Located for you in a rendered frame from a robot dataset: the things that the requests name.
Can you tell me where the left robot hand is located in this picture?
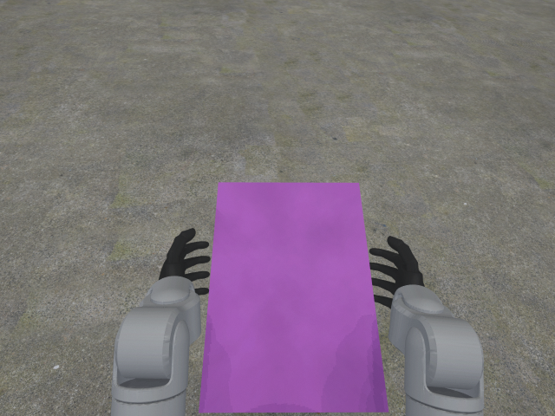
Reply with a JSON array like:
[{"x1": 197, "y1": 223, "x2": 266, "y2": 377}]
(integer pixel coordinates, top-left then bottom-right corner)
[{"x1": 159, "y1": 228, "x2": 211, "y2": 296}]

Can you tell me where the left robot forearm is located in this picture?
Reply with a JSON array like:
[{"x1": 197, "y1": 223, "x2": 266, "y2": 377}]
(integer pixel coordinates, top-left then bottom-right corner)
[{"x1": 111, "y1": 276, "x2": 201, "y2": 416}]

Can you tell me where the right robot hand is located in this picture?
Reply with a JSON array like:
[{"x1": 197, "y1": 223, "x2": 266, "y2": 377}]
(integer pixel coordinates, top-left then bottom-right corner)
[{"x1": 369, "y1": 236, "x2": 425, "y2": 309}]

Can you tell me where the right robot forearm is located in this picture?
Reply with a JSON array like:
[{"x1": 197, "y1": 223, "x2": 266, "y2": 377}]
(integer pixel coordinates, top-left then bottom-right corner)
[{"x1": 388, "y1": 284, "x2": 484, "y2": 416}]

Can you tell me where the carton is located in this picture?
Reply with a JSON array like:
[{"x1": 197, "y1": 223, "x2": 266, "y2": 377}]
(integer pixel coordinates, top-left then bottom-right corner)
[{"x1": 199, "y1": 182, "x2": 389, "y2": 413}]

